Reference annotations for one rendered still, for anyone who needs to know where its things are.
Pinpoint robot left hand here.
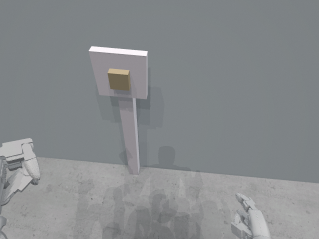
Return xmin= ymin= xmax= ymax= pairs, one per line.
xmin=0 ymin=138 xmax=41 ymax=214

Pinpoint panel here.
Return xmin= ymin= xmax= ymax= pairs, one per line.
xmin=88 ymin=46 xmax=148 ymax=175

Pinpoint robot right hand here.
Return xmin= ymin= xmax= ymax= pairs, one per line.
xmin=231 ymin=192 xmax=271 ymax=239

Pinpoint button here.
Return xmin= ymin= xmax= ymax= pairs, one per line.
xmin=107 ymin=68 xmax=131 ymax=91

